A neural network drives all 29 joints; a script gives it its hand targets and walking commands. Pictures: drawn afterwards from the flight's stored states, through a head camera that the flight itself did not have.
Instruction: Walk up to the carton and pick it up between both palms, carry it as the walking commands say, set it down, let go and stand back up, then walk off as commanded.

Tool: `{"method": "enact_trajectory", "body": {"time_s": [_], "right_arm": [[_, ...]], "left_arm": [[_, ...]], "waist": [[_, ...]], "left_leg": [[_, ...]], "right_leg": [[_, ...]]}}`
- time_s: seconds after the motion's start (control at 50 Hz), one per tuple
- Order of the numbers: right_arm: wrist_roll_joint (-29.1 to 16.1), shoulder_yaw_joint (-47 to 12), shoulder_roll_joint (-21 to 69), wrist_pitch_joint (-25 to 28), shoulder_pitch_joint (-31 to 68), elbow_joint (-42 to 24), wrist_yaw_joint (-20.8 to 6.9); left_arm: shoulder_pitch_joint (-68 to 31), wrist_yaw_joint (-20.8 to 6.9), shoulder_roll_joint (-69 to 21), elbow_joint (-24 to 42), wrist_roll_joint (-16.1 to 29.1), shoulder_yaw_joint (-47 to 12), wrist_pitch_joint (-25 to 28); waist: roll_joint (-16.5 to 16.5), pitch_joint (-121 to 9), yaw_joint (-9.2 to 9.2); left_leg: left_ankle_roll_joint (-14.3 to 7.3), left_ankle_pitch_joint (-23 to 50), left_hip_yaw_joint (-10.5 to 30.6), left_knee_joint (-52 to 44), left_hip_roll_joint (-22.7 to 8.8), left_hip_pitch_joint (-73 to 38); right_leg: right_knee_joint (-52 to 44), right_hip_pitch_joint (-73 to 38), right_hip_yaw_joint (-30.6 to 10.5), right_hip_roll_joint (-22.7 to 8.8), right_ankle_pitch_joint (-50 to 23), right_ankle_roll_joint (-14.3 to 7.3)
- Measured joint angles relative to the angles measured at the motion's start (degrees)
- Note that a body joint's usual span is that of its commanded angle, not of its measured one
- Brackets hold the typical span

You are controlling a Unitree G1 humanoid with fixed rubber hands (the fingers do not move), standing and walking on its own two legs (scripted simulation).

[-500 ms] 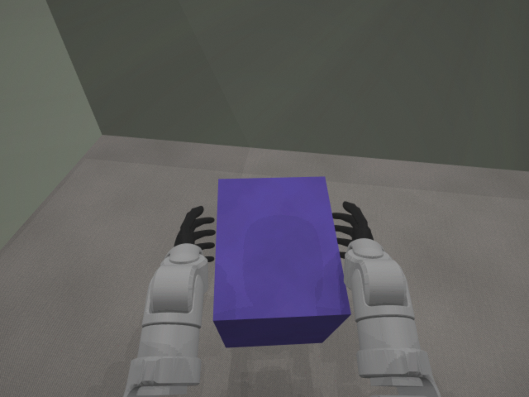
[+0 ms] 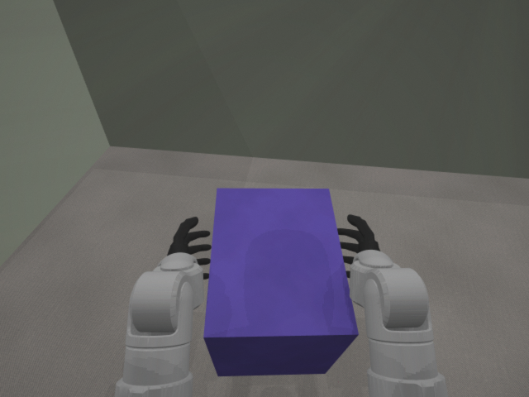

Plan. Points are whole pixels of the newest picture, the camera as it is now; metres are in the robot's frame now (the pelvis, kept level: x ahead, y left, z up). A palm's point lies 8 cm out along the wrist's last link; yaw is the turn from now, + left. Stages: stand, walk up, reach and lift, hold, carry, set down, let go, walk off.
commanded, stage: carry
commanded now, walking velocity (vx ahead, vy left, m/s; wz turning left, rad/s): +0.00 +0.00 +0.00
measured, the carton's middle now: (272, 283) +0.30 +0.00 +0.03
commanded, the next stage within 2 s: none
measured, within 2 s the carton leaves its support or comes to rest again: neither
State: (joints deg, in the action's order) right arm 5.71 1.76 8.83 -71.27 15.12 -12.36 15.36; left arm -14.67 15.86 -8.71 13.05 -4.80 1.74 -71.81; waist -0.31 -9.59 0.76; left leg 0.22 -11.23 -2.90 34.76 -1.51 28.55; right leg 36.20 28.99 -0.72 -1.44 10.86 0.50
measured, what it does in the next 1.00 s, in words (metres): stands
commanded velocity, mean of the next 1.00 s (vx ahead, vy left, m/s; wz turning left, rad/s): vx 0.00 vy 0.00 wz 0.00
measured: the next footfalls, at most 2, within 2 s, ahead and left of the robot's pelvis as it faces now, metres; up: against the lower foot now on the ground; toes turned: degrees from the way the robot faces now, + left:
none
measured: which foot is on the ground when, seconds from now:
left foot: down 0.00-1.00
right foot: down 0.00-1.00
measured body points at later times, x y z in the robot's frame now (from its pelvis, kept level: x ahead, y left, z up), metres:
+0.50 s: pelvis +0.01 +0.00 +0.00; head -0.02 +0.00 +0.45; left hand +0.30 +0.13 +0.10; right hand +0.30 -0.13 +0.10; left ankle +0.09 +0.13 -0.72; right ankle +0.09 -0.13 -0.72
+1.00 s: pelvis +0.05 +0.00 +0.01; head +0.03 +0.00 +0.46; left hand +0.34 +0.13 +0.10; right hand +0.34 -0.13 +0.10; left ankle +0.09 +0.13 -0.72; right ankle +0.09 -0.13 -0.72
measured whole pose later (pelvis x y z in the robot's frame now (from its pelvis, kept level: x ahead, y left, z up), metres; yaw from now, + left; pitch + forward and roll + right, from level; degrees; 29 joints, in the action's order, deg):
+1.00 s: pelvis +0.05 +0.00 +0.01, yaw +0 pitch +4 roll +0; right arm 6.1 2.0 8.7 -68.5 14.4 -12.1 14.0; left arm -14.4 14.0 -8.7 12.2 -6.0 1.8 -69.1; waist 0.2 -7.9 0.4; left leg 0.8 -12.8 -2.0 32.6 -2.2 23.4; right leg 32.8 23.1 1.8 -2.0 13.2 0.7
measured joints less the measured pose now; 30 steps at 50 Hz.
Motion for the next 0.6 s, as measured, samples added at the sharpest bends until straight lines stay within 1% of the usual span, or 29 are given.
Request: {"method": "enact_trajectory", "body": {"time_s": [0.24, 0.6], "right_arm": [[0.33, 0.80, 0.34, -0.15, 1.34, 1.40, 0.10], [0.56, 0.79, 0.19, 1.30, 0.76, 1.22, -0.65]], "left_arm": [[-1.27, -0.12, -0.31, -1.54, -0.97, 0.50, 0.01], [-0.76, -1.06, -0.19, -1.30, -1.16, 0.39, 1.21]], "waist": [[-0.02, 0.77, -0.85], [0.22, 1.40, -0.56]], "left_leg": [[-0.26, 0.31, -0.15, 0.46, -0.31, -0.42], [0.25, 0.29, 0.49, -0.98, -0.54, -2.61]], "right_leg": [[0.04, -0.50, 1.12, -0.65, -0.21, -0.06], [-1.82, -2.94, 1.83, -0.50, 0.60, 0.18]]}}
